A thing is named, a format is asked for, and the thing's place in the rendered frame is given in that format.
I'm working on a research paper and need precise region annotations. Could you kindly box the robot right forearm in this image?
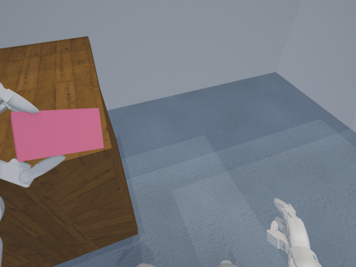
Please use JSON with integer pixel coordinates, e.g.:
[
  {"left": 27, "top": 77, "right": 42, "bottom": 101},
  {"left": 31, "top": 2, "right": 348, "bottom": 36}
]
[{"left": 288, "top": 246, "right": 322, "bottom": 267}]

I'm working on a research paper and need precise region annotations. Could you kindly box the sponge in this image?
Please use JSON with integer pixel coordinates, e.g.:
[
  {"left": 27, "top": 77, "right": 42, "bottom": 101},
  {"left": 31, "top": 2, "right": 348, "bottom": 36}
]
[{"left": 11, "top": 108, "right": 104, "bottom": 162}]

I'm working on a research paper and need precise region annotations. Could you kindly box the table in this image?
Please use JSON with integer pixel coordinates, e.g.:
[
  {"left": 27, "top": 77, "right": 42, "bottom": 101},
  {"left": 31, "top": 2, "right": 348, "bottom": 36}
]
[{"left": 0, "top": 36, "right": 138, "bottom": 267}]

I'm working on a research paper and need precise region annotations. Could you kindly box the right robot hand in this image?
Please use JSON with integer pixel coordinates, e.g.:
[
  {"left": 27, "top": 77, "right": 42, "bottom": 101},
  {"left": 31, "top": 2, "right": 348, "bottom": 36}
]
[{"left": 267, "top": 198, "right": 310, "bottom": 254}]

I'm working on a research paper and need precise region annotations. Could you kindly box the left robot hand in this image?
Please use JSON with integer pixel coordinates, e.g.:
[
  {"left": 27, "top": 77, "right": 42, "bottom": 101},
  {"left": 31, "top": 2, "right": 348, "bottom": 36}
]
[{"left": 0, "top": 83, "right": 66, "bottom": 187}]

